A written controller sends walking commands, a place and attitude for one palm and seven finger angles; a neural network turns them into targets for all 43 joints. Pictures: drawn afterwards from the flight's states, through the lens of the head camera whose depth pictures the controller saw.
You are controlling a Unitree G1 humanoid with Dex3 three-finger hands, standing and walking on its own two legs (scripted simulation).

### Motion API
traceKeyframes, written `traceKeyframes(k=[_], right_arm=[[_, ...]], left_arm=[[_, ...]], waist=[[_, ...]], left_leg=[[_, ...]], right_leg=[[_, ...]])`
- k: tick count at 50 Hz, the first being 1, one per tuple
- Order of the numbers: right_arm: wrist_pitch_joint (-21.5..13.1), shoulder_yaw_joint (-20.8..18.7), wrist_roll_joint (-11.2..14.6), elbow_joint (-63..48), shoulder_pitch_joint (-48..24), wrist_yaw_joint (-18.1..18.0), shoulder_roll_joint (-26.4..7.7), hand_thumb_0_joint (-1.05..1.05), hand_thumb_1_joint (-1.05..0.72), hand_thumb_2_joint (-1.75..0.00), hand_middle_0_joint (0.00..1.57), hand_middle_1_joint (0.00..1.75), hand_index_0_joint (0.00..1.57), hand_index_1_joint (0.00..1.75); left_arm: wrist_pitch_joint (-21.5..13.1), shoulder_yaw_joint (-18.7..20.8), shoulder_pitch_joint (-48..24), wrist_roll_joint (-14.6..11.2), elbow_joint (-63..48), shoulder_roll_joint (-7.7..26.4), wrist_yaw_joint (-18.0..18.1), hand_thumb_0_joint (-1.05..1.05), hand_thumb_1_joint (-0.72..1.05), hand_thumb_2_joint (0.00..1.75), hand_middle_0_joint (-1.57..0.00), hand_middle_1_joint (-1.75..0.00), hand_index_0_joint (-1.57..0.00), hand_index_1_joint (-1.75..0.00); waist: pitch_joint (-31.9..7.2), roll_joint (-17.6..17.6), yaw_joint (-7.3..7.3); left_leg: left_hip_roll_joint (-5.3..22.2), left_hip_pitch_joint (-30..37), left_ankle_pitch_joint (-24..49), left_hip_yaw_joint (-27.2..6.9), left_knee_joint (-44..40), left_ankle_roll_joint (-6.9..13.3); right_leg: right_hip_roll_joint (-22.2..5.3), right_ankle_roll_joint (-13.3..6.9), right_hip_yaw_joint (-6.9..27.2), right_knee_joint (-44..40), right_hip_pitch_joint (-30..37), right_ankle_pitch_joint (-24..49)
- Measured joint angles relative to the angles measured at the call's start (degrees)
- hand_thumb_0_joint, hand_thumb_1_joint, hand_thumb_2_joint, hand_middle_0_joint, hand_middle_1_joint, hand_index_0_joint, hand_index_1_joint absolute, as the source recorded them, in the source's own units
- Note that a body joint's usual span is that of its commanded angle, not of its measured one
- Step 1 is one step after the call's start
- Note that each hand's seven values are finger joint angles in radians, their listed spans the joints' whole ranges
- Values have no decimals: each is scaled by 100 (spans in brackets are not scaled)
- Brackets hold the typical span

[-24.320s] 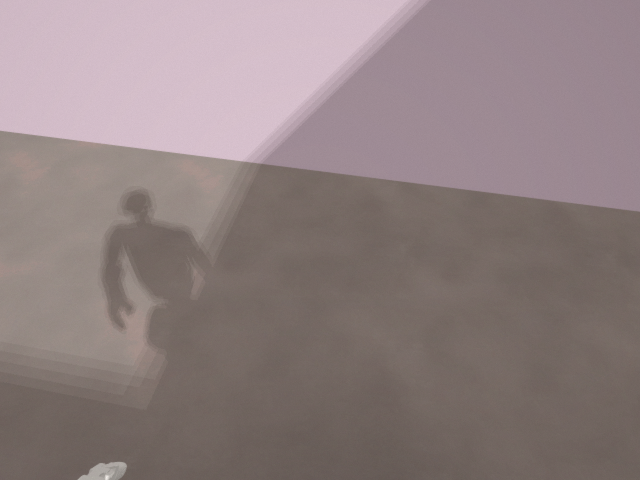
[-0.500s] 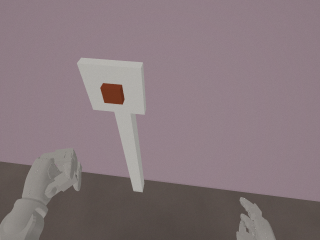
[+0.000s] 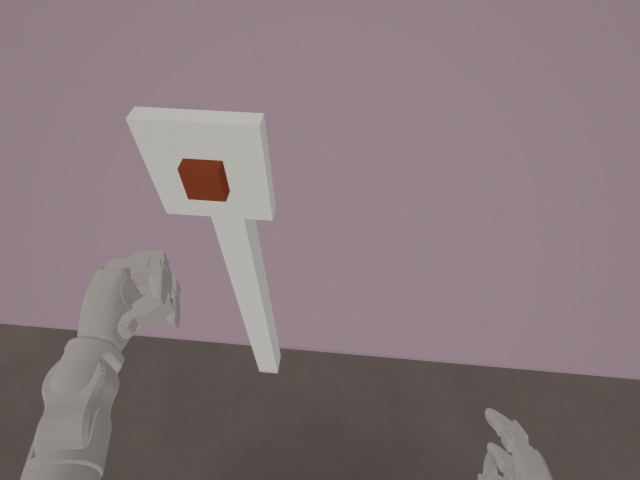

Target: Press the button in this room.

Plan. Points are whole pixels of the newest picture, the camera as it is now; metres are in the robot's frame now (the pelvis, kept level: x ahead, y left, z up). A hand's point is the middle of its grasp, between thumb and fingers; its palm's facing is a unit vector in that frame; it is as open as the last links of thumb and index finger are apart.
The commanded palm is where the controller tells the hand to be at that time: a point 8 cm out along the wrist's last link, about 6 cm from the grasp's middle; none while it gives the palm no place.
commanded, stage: aim a knuckle at the button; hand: left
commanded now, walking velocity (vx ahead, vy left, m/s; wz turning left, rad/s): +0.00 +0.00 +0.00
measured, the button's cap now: (205, 178) +0.50 +0.20 +0.10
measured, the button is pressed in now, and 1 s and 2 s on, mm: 0 0 0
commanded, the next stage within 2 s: press the button with the knuckle in 1.32 s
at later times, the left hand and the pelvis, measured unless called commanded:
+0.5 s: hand (200, 257) +0.37 +0.18 +0.07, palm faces -0.05 -1.00 -0.02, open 3.1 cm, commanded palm +0.35 +0.23 +0.07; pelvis +0.00 +0.01 +0.00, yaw -1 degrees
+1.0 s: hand (205, 252) +0.38 +0.18 +0.07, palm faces -0.03 -1.00 -0.02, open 3.1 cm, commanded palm +0.36 +0.23 +0.07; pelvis +0.00 +0.01 -0.01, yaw -2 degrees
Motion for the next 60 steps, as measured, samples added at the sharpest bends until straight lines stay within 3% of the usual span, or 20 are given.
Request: traceKeyframes(k=[35, 49, 60], right_arm=[[760, -110, -74, 180, 231, 197, 48, 1, -91, -89, 21, 30, 20, 30], [945, -144, -52, 41, 392, 239, 58, 1, -91, -89, 21, 30, 20, 30], [882, -103, -35, 64, 140, 184, 43, 1, -91, -89, 21, 30, 20, 30]], left_arm=[[-675, -34, -2428, 504, 2579, -7, 504, 2, 90, 90, -130, -150, -130, -150], [-747, 83, -1882, 445, 2183, -68, 531, 2, 90, 90, -130, -150, -130, -150], [-732, -72, -2165, 433, 2394, -80, 475, 2, 90, 90, -130, -150, -130, -150]], waist=[[-57, -104, -253], [-119, -52, -254], [-102, -78, -203]], left_leg=[[1, -667, -100, 132, 301, 74], [38, -533, -91, 215, 199, 80], [12, -569, -64, 132, 250, 72]], right_leg=[[-9, 61, 136, 286, -709, -34], [38, 68, 222, 194, -616, 7], [8, 55, 141, 226, -609, 11]])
